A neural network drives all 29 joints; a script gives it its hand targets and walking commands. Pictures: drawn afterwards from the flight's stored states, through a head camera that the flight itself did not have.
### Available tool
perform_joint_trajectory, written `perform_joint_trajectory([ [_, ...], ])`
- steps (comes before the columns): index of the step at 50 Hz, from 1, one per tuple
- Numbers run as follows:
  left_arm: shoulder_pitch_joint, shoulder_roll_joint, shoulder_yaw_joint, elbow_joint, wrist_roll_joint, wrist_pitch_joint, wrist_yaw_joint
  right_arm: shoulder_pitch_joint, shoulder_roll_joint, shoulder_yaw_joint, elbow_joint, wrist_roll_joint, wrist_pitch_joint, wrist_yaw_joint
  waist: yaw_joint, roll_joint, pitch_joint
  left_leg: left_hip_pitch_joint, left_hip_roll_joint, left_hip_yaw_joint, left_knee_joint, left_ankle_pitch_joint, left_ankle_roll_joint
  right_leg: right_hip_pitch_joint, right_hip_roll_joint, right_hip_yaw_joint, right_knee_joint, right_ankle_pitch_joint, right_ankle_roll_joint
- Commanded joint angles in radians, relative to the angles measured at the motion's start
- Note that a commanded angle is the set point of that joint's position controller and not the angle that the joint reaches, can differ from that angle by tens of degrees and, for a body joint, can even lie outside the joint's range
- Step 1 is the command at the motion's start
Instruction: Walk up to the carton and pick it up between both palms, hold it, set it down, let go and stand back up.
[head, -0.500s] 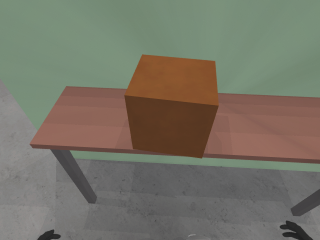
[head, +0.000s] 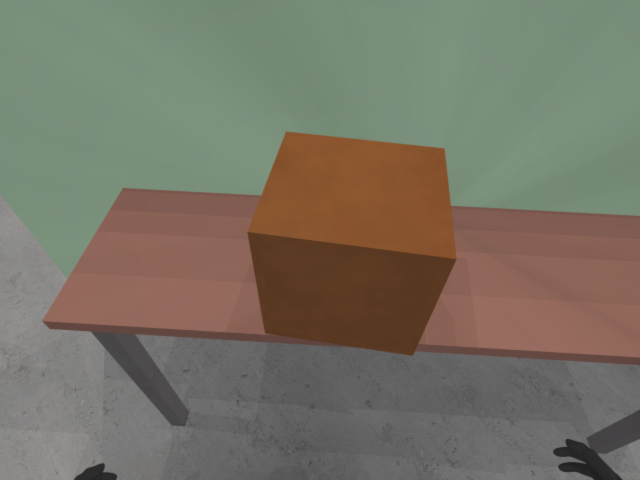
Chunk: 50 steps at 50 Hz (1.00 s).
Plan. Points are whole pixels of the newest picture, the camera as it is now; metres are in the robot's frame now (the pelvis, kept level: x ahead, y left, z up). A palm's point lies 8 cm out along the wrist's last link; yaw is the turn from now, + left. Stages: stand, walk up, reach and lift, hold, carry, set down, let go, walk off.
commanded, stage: walk up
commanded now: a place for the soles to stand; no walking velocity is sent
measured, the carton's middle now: (350, 245) +0.44 -0.03 +0.03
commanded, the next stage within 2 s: reach and lift in 1.08 s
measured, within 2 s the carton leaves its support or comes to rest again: neither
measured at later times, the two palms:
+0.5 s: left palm out of the picture +0.13 +0.32 -0.07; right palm out of the picture +0.13 -0.32 -0.05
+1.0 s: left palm out of the picture +0.12 +0.32 -0.07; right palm out of the picture +0.13 -0.32 -0.05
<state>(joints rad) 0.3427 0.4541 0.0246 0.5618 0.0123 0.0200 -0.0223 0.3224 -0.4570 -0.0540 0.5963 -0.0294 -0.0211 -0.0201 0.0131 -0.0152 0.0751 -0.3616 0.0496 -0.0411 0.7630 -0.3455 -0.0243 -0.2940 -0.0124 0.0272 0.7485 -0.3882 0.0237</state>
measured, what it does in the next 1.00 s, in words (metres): stands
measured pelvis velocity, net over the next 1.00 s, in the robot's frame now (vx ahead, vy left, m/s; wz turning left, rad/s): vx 0.01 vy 0.00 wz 0.00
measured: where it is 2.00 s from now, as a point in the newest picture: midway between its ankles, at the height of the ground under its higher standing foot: outside the picture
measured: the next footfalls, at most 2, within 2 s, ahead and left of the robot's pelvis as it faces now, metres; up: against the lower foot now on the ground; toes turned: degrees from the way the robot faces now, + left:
none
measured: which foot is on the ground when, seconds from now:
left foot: down 0.00-1.00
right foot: down 0.00-1.00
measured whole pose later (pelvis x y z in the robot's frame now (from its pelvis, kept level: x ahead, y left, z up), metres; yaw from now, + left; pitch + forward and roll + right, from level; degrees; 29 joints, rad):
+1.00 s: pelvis +0.01 +0.00 +0.00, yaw +0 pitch -3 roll -1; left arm 0.24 0.45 0.02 0.66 0.01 0.02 -0.02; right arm 0.28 -0.46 -0.05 0.60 -0.03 -0.02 -0.01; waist 0.01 -0.01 0.07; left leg -0.36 0.05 -0.04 0.76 -0.35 -0.03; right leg -0.29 -0.01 0.03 0.74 -0.40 0.03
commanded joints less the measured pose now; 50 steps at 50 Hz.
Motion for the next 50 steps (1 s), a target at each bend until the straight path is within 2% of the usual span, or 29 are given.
perform_joint_trajectory([
  [1,-0.099,0.212,0.066,-0.025,-0.024,-0.04,0.011,-0.078,-0.221,-0.053,-0.065,0.041,-0.016,-0.004,-0.052,0.007,-0.053,0.172,0.049,-0.083,-0.171,0.17,0.063,-0.082,-0.123,0.141,-0.209,0.209,-0.096],
  [2,-0.085,0.202,0.063,-0.021,-0.027,-0.036,0.01,-0.09,-0.232,-0.054,-0.068,0.034,-0.022,-0.004,-0.042,0.052,-0.086,0.163,0.1,-0.16,-0.188,0.236,0.089,-0.045,-0.085,0.104,-0.149,0.259,-0.073],
  [3,-0.061,0.194,0.062,-0.007,-0.033,-0.03,0.011,-0.101,-0.235,-0.052,-0.068,0.03,-0.026,-0.004,-0.022,0.052,-0.107,0.137,0.144,-0.219,-0.193,0.277,0.12,0.003,-0.068,0.077,-0.111,0.27,-0.054],
  [4,-0.05,0.203,0.064,0.0,-0.032,-0.027,0.012,-0.109,-0.231,-0.048,-0.068,0.032,-0.025,0.0,-0.009,0.066,-0.112,0.097,0.148,-0.216,-0.185,0.304,0.123,0.051,-0.072,0.08,-0.121,0.264,-0.054],
  [5,-0.051,0.204,0.062,0.005,-0.034,-0.026,0.016,-0.125,-0.226,-0.044,-0.072,0.035,-0.022,0.0,-0.001,0.051,-0.125,0.082,0.138,-0.187,-0.168,0.315,0.113,0.087,-0.08,0.089,-0.142,0.287,-0.06],
  [7,-0.085,0.216,0.061,0.005,-0.032,-0.028,0.018,-0.122,-0.205,-0.038,-0.063,0.044,-0.015,0.002,-0.015,0.027,-0.114,0.06,0.088,-0.118,-0.146,0.258,0.075,0.094,-0.115,0.146,-0.196,0.319,-0.084],
  [8,-0.113,0.216,0.059,0.009,-0.034,-0.027,0.017,-0.119,-0.203,-0.036,-0.056,0.047,-0.012,0.001,-0.027,0.011,-0.106,0.088,0.07,-0.09,-0.149,0.235,0.06,0.063,-0.124,0.145,-0.205,0.316,-0.089],
  [9,-0.119,0.212,0.058,0.01,-0.035,-0.028,0.016,-0.114,-0.21,-0.04,-0.052,0.046,-0.011,0.0,-0.032,0.03,-0.106,0.128,0.061,-0.08,-0.151,0.241,0.061,0.031,-0.121,0.14,-0.191,0.318,-0.094],
  [11,-0.122,0.203,0.058,0.02,-0.034,-0.024,0.014,-0.126,-0.214,-0.04,-0.051,0.042,-0.012,0.0,-0.024,0.049,-0.118,0.118,0.095,-0.133,-0.186,0.242,0.083,0.043,-0.093,0.103,-0.159,0.293,-0.079],
  [13,-0.118,0.197,0.057,0.036,-0.037,-0.02,0.013,-0.15,-0.218,-0.039,-0.051,0.039,-0.013,0.003,-0.007,0.056,-0.108,0.078,0.115,-0.157,-0.202,0.22,0.095,0.075,-0.083,0.094,-0.162,0.262,-0.069],
  [17,-0.153,0.197,0.054,0.04,-0.035,-0.022,0.008,-0.16,-0.204,-0.036,-0.045,0.039,-0.009,0.006,-0.021,0.032,-0.077,0.081,0.077,-0.11,-0.209,0.129,0.07,0.026,-0.108,0.142,-0.231,0.193,-0.083],
  [22,-0.153,0.187,0.053,0.055,-0.036,-0.021,0.002,-0.179,-0.211,-0.037,-0.04,0.04,-0.013,0.007,-0.017,0.067,-0.085,0.077,0.092,-0.135,-0.243,0.092,0.084,0.038,-0.091,0.119,-0.224,0.176,-0.075],
  [23,-0.16,0.19,0.054,0.052,-0.033,-0.022,0.002,-0.176,-0.202,-0.036,-0.038,0.039,-0.012,0.007,-0.021,0.046,-0.078,0.073,0.081,-0.129,-0.238,0.083,0.078,0.034,-0.096,0.127,-0.236,0.161,-0.078],
  [24,-0.159,0.195,0.055,0.057,-0.034,-0.023,0.002,-0.172,-0.203,-0.037,-0.035,0.042,-0.01,0.008,-0.021,0.055,-0.081,0.076,0.075,-0.12,-0.234,0.073,0.073,0.033,-0.1,0.135,-0.244,0.158,-0.08],
  [27,-0.168,0.19,0.053,0.061,-0.032,-0.025,0.0,-0.17,-0.204,-0.039,-0.03,0.042,-0.014,0.007,-0.025,0.037,-0.078,0.09,0.073,-0.116,-0.238,0.089,0.076,0.018,-0.1,0.128,-0.237,0.172,-0.082],
  [30,-0.16,0.186,0.055,0.072,-0.034,-0.021,0.0,-0.174,-0.208,-0.039,-0.033,0.041,-0.016,0.006,-0.018,0.068,-0.087,0.078,0.096,-0.15,-0.267,0.083,0.09,0.044,-0.078,0.101,-0.204,0.181,-0.071],
  [31,-0.152,0.19,0.057,0.067,-0.03,-0.023,0.0,-0.171,-0.209,-0.04,-0.033,0.04,-0.012,0.009,-0.011,0.091,-0.082,0.061,0.096,-0.156,-0.272,0.03,0.095,0.048,-0.072,0.092,-0.205,0.135,-0.073],
  [33,-0.147,0.183,0.055,0.066,-0.027,-0.024,0.0,-0.174,-0.201,-0.04,-0.037,0.037,-0.009,0.012,-0.007,0.08,-0.059,0.039,0.089,-0.154,-0.278,-0.03,0.088,0.043,-0.081,0.117,-0.239,0.097,-0.081],
  [34,-0.157,0.194,0.058,0.067,-0.027,-0.025,-0.001,-0.173,-0.2,-0.039,-0.034,0.042,-0.009,0.013,-0.016,0.066,-0.052,0.04,0.076,-0.137,-0.272,-0.04,0.084,0.031,-0.085,0.125,-0.25,0.097,-0.084],
  [36,-0.162,0.196,0.057,0.067,-0.026,-0.029,-0.002,-0.164,-0.195,-0.038,-0.031,0.042,-0.011,0.013,-0.02,0.053,-0.066,0.068,0.065,-0.122,-0.259,-0.001,0.08,0.028,-0.092,0.13,-0.25,0.126,-0.087],
  [39,-0.159,0.185,0.055,0.07,-0.028,-0.03,-0.003,-0.163,-0.2,-0.04,-0.029,0.04,-0.015,0.01,-0.019,0.068,-0.089,0.101,0.075,-0.133,-0.256,0.075,0.084,0.025,-0.084,0.113,-0.227,0.163,-0.081],
  [42,-0.148,0.187,0.055,0.074,-0.03,-0.028,0.0,-0.164,-0.209,-0.042,-0.031,0.037,-0.014,0.011,-0.014,0.085,-0.099,0.091,0.097,-0.157,-0.261,0.073,0.097,0.046,-0.072,0.092,-0.199,0.175,-0.074],
  [47,-0.162,0.191,0.057,0.071,-0.028,-0.029,-0.001,-0.167,-0.197,-0.04,-0.032,0.041,-0.011,0.013,-0.02,0.059,-0.076,0.078,0.065,-0.113,-0.243,0.042,0.079,0.026,-0.091,0.128,-0.241,0.149,-0.087],
  [50,-0.16,0.185,0.056,0.068,-0.028,-0.028,-0.003,-0.165,-0.195,-0.041,-0.033,0.037,-0.011,0.012,-0.018,0.075,-0.081,0.081,0.075,-0.132,-0.258,0.048,0.087,0.028,-0.082,0.11,-0.218,0.152,-0.081],
])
